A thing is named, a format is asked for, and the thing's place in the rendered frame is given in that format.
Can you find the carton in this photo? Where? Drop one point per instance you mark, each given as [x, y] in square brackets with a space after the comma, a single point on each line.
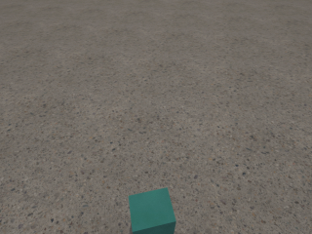
[152, 212]

